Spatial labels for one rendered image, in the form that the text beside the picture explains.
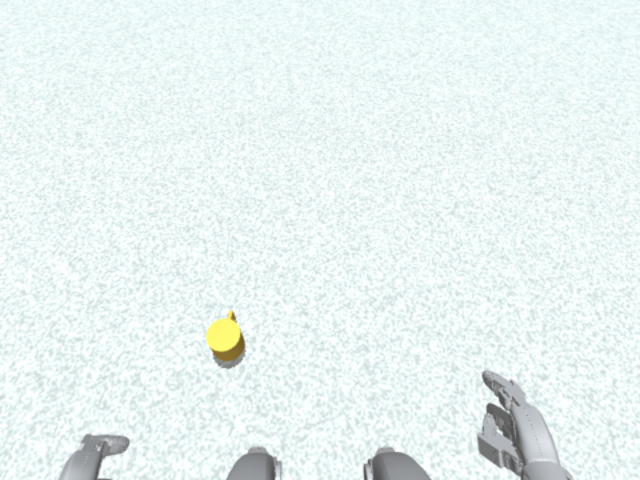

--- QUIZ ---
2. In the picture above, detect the left robot hand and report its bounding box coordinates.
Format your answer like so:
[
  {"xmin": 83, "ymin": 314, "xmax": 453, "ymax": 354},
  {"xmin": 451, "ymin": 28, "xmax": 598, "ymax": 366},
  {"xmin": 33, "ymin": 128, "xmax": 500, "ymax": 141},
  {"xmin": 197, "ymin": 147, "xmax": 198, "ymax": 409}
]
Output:
[{"xmin": 59, "ymin": 434, "xmax": 130, "ymax": 480}]

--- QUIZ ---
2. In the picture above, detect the mug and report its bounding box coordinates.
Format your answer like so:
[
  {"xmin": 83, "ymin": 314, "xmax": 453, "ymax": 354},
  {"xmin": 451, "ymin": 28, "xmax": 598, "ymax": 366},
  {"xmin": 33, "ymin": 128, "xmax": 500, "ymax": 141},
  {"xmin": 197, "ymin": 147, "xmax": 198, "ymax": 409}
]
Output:
[{"xmin": 206, "ymin": 310, "xmax": 245, "ymax": 361}]

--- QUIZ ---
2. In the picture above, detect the right robot hand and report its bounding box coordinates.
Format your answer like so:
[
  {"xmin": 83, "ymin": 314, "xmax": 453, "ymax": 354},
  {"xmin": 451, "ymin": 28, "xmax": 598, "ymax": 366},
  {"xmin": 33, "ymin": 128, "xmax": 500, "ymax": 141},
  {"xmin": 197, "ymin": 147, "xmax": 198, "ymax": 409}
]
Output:
[{"xmin": 477, "ymin": 370, "xmax": 561, "ymax": 477}]

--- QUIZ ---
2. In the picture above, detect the right robot arm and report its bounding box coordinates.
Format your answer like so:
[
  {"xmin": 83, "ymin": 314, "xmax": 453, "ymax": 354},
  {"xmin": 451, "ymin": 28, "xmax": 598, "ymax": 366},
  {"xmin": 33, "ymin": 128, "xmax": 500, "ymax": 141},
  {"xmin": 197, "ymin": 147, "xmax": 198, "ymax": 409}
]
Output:
[{"xmin": 521, "ymin": 461, "xmax": 574, "ymax": 480}]

